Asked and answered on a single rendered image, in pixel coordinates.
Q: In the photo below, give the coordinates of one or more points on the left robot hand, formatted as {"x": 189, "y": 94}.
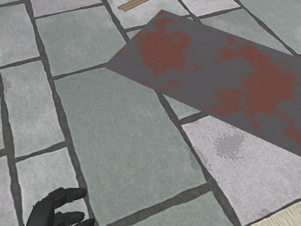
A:
{"x": 43, "y": 213}

